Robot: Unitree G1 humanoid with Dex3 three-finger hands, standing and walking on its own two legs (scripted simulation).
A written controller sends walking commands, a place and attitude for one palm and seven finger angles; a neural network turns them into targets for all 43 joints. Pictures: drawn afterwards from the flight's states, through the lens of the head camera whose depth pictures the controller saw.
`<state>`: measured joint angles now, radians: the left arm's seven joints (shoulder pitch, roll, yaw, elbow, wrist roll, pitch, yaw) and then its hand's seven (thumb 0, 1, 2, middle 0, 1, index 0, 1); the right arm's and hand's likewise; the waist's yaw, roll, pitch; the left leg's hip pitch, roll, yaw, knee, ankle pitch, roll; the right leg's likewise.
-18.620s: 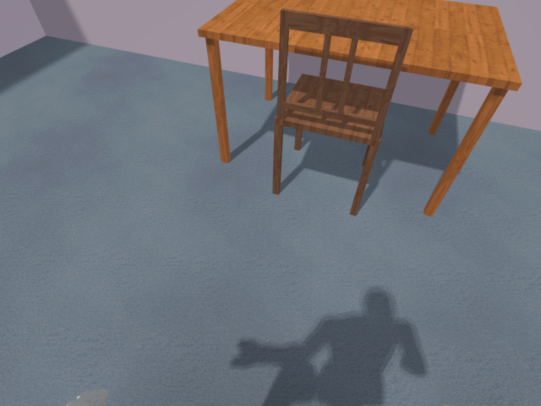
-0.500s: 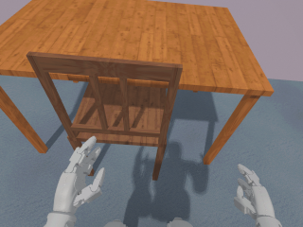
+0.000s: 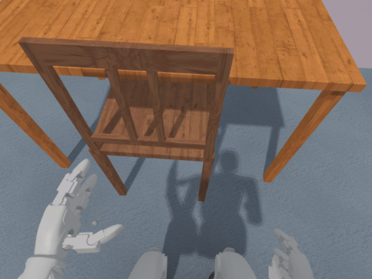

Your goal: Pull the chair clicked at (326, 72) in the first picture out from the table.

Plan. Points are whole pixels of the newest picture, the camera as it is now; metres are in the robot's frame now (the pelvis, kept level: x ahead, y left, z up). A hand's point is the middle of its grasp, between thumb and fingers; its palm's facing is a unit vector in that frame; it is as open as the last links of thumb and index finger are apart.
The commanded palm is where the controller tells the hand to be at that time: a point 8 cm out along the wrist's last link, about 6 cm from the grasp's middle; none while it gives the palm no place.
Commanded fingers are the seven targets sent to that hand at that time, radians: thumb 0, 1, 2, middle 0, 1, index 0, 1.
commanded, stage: raise the hand toward the chair's back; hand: left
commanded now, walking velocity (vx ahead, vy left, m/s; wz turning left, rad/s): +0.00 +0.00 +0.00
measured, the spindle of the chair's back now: (124, 108) +0.52 +0.19 +0.01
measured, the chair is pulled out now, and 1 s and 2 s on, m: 0.00 0.00 0.00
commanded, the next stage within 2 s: aim the fingers beside a spindle in 1.24 s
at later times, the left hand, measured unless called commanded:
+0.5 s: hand (81, 209) +0.24 +0.21 +0.05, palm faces -0.01 -1.00 -0.05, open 16.6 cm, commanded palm +0.22 +0.27 +0.06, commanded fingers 0.00 -0.50 0.30 -0.06 -0.08 -0.06 -0.08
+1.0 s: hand (76, 195) +0.26 +0.22 +0.06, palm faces -0.02 -1.00 -0.06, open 16.9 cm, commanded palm +0.24 +0.28 +0.06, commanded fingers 0.00 -0.50 0.30 -0.06 -0.08 -0.06 -0.08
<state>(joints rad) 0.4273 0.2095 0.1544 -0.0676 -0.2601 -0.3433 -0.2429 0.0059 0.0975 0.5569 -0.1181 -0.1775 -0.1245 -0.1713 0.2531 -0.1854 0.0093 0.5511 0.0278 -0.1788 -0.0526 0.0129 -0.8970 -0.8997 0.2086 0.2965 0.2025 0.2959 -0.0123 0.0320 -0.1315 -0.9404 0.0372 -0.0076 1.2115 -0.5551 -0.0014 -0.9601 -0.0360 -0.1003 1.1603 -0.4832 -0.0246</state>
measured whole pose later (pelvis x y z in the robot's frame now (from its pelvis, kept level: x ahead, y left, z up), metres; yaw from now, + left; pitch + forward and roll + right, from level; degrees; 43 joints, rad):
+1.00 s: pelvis +0.02 +0.02 +0.02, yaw +0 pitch +16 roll -2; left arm 0.29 0.27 0.24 0.08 -0.29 -0.38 -0.31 -0.01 -0.50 0.30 -0.06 -0.08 -0.06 -0.08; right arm 0.25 -0.26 0.00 0.54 0.03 -0.20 -0.05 0.01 -0.90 -0.90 0.21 0.30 0.20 0.30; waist -0.03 0.02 -0.13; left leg -0.85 0.02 0.00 1.11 -0.54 0.02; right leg -0.86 -0.04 -0.09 1.05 -0.46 0.00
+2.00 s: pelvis +0.01 +0.01 +0.00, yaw +0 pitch +19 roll -2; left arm 0.05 0.25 0.21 0.28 -0.25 -0.42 -0.28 -0.01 -0.50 0.30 -0.06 -0.08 -0.06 -0.08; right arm 0.23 -0.26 0.01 0.56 0.01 -0.18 -0.04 0.01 -0.90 -0.90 0.21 0.30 0.20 0.30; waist -0.04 0.03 -0.13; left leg -0.95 0.02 0.00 1.18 -0.55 0.01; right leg -0.97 -0.04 -0.09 1.13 -0.48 -0.01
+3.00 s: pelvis +0.00 +0.01 -0.01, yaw -1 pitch +23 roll -1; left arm -0.24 0.23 0.21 0.54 -0.19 -0.47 -0.20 -0.01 -0.50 0.30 -0.06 -0.08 -0.06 -0.08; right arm 0.25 -0.25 0.01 0.58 0.01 -0.06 0.00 0.01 -0.90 -0.90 0.20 0.30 0.20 0.30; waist -0.07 0.03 -0.15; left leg -1.09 0.03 0.02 1.26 -0.57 0.02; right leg -1.12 -0.04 -0.06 1.21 -0.49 0.00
